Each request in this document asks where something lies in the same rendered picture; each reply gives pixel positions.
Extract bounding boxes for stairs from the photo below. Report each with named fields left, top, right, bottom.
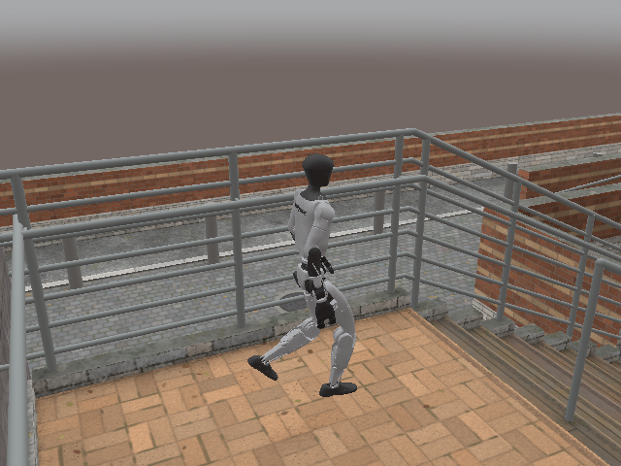
left=429, top=317, right=621, bottom=466

